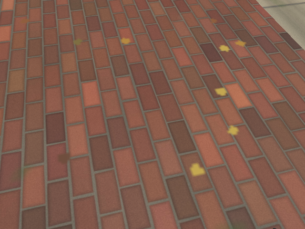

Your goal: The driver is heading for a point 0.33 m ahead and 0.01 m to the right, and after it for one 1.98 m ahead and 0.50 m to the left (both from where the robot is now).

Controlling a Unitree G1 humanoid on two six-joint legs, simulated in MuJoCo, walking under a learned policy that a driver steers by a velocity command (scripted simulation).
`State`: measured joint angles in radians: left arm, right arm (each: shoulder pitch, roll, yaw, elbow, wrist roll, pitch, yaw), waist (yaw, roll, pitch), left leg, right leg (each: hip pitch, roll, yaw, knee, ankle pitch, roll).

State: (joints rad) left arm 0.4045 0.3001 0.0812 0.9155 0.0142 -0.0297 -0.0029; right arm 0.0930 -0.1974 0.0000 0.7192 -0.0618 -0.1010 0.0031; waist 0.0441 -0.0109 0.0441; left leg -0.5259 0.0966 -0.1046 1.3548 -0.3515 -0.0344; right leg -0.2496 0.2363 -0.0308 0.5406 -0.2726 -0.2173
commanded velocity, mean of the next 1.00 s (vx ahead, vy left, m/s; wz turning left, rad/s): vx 0.33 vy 0.00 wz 0.35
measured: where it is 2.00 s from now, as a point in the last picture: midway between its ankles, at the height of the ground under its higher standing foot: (143, 224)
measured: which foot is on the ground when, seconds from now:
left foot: up 0.00-0.24, down 0.26-0.70, up 0.72-1.00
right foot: down 0.00-0.26, up 0.28-0.68, down 0.70-1.00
